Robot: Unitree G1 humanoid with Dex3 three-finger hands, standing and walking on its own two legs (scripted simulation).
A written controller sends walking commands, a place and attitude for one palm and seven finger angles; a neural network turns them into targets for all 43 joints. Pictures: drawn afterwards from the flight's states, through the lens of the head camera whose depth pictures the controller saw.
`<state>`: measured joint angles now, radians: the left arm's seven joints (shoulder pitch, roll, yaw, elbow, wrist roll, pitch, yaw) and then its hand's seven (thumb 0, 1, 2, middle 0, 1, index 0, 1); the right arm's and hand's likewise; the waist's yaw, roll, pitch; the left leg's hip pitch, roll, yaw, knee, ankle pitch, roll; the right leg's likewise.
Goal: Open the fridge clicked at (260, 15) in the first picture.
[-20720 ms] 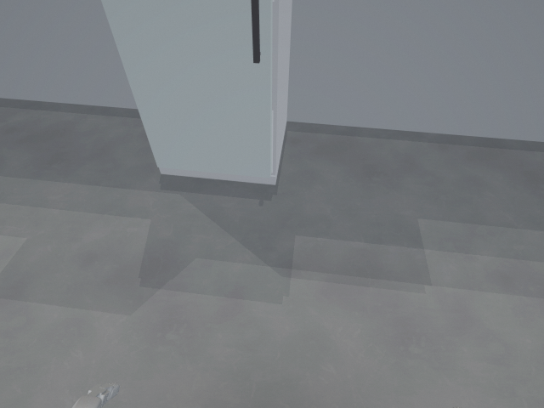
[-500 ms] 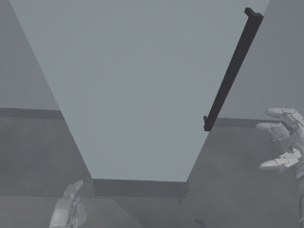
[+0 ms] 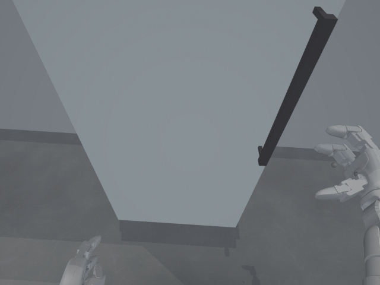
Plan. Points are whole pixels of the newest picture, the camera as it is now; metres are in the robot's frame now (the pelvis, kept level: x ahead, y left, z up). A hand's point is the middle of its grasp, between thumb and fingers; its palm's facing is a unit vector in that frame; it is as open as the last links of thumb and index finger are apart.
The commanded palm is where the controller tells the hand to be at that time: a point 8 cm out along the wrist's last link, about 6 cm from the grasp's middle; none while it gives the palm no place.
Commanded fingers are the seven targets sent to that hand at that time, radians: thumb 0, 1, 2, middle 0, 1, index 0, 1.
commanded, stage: move the hooked fingers beside the handle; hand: right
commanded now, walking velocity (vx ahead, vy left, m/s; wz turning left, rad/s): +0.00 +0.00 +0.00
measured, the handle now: (283, 104) +0.48 -0.19 +0.15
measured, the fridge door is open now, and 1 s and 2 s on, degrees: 0 0 0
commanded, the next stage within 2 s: feel for the door with the fingertips in 1.62 s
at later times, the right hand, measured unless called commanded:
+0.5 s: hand (321, 143) +0.39 -0.25 +0.12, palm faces +0.03 +1.00 -0.01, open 14.0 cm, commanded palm +0.36 -0.30 +0.12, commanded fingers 0.00 0.50 -0.30 0.30 1.20 0.30 1.20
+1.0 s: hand (318, 137) +0.42 -0.26 +0.11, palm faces +0.01 +1.00 +0.00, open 14.0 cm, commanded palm +0.39 -0.31 +0.12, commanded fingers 0.00 0.50 -0.30 0.30 1.20 0.30 1.20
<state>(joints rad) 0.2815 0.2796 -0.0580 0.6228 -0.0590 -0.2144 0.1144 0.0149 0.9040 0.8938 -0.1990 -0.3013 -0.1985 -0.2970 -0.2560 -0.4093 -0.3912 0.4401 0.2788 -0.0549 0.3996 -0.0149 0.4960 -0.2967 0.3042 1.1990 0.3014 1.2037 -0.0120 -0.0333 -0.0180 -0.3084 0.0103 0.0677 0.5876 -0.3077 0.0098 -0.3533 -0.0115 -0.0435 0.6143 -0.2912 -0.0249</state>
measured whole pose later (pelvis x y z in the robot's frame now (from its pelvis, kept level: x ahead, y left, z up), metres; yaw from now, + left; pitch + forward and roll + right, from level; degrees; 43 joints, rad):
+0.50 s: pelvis +0.00 +0.00 +0.00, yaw +0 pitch +5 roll +1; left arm 0.32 0.29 -0.05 0.63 -0.05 -0.15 0.10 0.01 0.90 0.89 -0.20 -0.30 -0.20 -0.30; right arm -0.50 -0.48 -0.40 0.74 0.24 -0.12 0.41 -0.01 0.50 -0.30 0.30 1.20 0.30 1.20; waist 0.03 -0.02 -0.03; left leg -0.39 0.00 0.07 0.62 -0.32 0.01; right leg -0.44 -0.02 -0.04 0.66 -0.31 -0.02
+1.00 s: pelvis +0.01 -0.01 -0.01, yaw +2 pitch +8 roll +2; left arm 0.37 0.30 -0.04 0.61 -0.05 -0.07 0.07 0.01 0.91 0.89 -0.20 -0.30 -0.20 -0.30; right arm -0.57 -0.53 -0.44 0.87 0.23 -0.18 0.44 -0.01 0.49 -0.30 0.30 1.20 0.30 1.20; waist 0.06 -0.02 -0.06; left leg -0.47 -0.01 0.05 0.66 -0.33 0.01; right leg -0.52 -0.03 -0.06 0.71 -0.34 -0.03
